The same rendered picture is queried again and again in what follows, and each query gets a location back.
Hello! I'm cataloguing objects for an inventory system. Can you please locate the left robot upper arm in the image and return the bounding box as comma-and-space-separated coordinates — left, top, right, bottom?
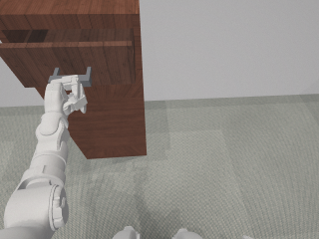
0, 184, 69, 239

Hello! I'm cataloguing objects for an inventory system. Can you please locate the cabinet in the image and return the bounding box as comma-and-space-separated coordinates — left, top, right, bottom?
0, 0, 147, 159

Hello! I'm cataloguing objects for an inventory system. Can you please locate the drawer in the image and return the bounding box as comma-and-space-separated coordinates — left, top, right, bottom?
0, 28, 136, 88

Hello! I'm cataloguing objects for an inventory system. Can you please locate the handle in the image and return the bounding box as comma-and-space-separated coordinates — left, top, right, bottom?
48, 67, 92, 88

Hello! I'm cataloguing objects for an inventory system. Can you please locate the left robot forearm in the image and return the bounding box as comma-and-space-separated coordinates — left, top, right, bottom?
3, 112, 70, 229

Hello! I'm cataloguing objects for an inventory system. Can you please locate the left robot shin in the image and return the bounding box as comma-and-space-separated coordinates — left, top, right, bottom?
124, 226, 135, 231

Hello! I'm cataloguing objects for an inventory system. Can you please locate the left robot thigh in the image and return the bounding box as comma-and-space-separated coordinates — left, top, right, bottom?
113, 229, 142, 239

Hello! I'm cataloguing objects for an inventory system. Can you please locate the robot left hand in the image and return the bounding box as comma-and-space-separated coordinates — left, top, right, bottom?
44, 75, 88, 119

